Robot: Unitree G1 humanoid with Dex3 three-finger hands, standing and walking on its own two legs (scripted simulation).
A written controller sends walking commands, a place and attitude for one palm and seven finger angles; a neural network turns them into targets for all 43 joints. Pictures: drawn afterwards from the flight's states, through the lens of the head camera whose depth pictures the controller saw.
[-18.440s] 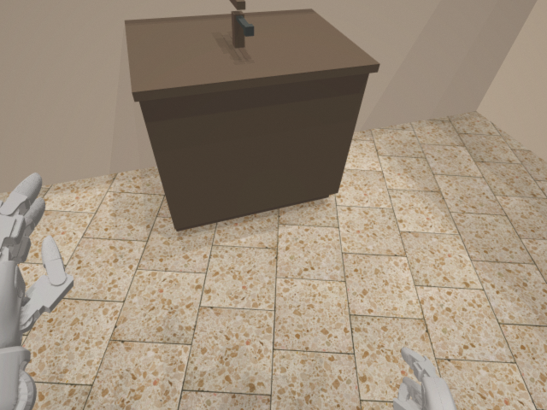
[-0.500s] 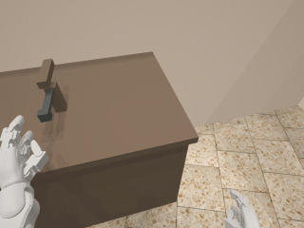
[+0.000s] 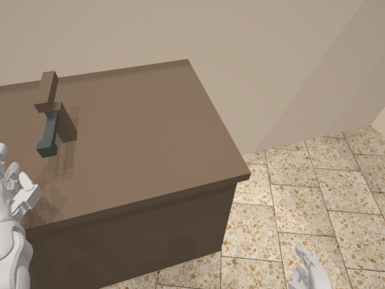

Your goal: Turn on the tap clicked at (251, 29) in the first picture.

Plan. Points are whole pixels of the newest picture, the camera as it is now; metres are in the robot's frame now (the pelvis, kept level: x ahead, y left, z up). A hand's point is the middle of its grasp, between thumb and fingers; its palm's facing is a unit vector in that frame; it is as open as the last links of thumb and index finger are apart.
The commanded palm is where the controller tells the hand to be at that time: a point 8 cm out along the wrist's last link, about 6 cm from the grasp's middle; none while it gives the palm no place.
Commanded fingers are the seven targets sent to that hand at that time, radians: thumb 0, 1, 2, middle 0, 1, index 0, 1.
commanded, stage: reach beside the lever's end, fingers flat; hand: left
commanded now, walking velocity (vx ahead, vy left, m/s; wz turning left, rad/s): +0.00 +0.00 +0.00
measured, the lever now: (47, 148) +0.35 +0.35 +0.11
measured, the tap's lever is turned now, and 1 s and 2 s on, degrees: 0 0 0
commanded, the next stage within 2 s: push the lever round in 0.96 s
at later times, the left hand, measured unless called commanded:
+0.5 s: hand (35, 175) +0.29 +0.35 +0.09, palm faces +0.60 -0.79 -0.10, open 7.8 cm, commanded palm +0.24 +0.39 +0.09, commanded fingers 0.00 0.90 0.90 -0.15 -0.15 -0.15 -0.15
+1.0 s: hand (37, 173) +0.30 +0.36 +0.08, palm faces +0.61 -0.79 -0.11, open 7.8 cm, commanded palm +0.24 +0.39 +0.09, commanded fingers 0.00 0.90 0.90 -0.15 -0.15 -0.15 -0.15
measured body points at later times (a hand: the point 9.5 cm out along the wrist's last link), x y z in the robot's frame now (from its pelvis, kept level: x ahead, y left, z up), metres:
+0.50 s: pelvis -0.01 +0.00 +0.00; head +0.02 +0.00 +0.44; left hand +0.25 +0.39 +0.10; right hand +0.14 -0.25 -0.11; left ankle +0.01 +0.14 -0.72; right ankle -0.01 -0.11 -0.72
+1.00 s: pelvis +0.00 +0.01 -0.01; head +0.03 +0.01 +0.44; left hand +0.26 +0.40 +0.09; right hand +0.13 -0.25 -0.11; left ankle +0.01 +0.14 -0.72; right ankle -0.01 -0.11 -0.72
